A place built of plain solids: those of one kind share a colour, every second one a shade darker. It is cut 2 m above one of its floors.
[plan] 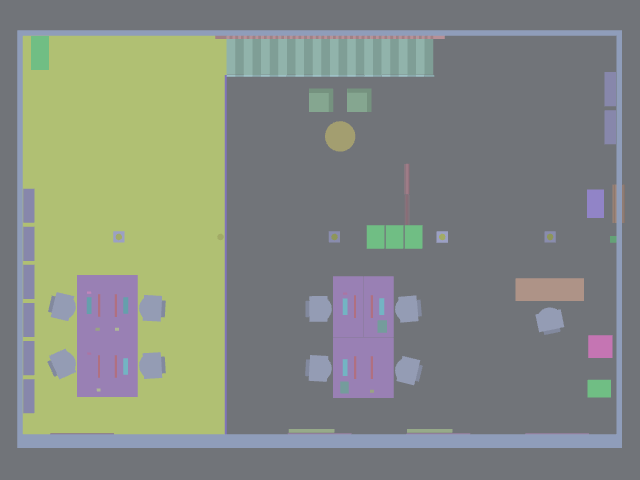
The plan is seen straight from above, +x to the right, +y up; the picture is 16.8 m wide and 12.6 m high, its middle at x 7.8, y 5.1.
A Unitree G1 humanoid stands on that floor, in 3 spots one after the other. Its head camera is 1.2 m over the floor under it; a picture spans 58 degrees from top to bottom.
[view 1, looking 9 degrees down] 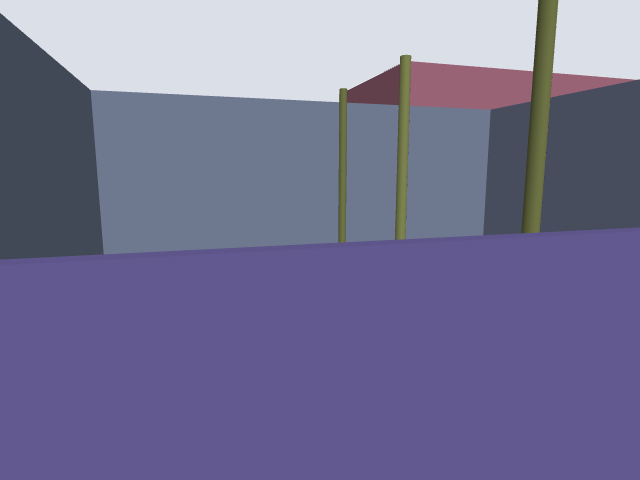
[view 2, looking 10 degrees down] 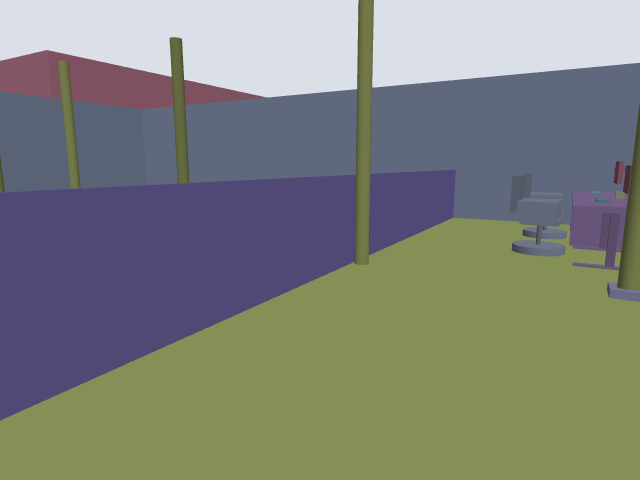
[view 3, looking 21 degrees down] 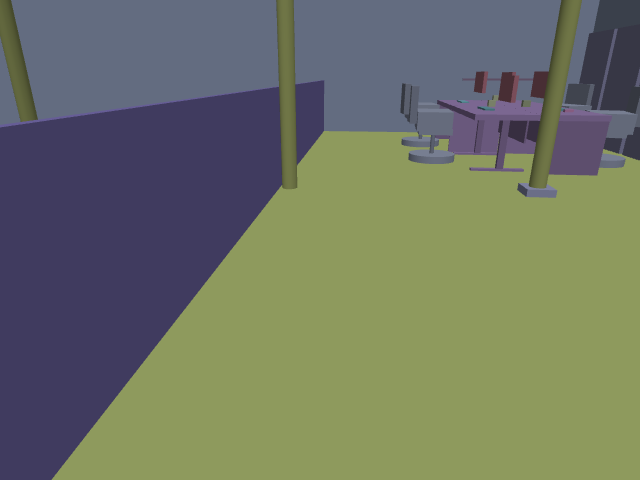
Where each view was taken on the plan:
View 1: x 4.60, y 8.54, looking -17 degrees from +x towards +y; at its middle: wall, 11.63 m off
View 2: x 3.05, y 9.90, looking -60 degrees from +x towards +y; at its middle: gallery_guard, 4.57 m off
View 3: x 4.35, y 9.90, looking -84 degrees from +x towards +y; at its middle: gallery_level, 3.35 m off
